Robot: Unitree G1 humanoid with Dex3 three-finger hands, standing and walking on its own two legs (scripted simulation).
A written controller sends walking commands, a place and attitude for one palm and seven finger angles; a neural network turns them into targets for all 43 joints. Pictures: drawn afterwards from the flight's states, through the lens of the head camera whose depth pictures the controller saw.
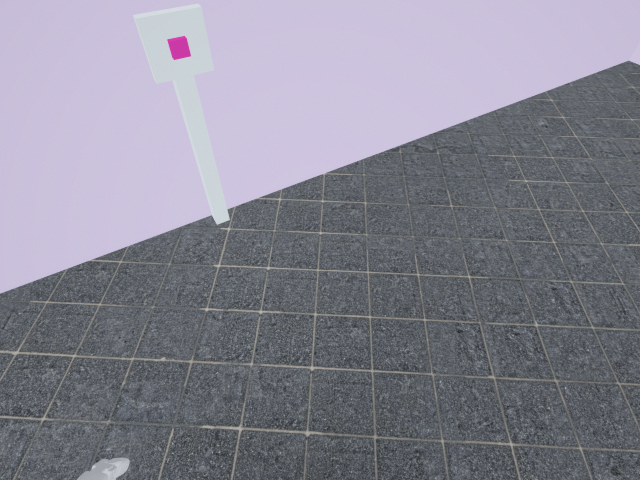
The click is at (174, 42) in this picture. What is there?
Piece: button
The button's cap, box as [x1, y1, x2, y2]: [167, 36, 190, 59]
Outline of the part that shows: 184,36 167,39 172,57 174,59 190,55 187,41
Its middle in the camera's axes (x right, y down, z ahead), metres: -0.41 -0.55 +1.11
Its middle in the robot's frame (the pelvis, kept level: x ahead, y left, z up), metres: +1.19 +0.47 +0.00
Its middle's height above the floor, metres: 0.77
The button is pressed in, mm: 0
